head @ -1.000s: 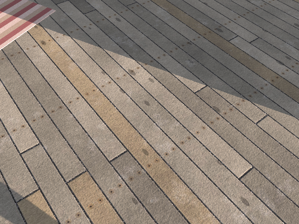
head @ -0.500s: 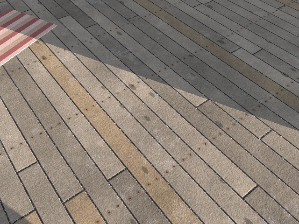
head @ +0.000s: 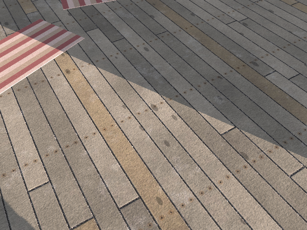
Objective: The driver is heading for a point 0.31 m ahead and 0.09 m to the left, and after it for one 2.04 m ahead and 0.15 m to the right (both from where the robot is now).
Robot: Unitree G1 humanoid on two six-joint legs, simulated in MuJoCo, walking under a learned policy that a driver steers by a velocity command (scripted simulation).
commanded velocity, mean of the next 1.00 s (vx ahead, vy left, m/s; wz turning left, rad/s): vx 0.19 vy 0.00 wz -0.10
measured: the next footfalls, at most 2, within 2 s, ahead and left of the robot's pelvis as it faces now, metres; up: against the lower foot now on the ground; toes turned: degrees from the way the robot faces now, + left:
left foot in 0.30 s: +0.32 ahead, +0.16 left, +0.00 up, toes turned +13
right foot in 0.88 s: +0.31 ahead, -0.08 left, +0.00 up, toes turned -12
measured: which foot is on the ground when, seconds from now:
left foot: up 0.00-0.28, down 0.30-0.88, up 0.90-1.00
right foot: down 0.00-0.30, up 0.32-0.86, down 0.88-1.00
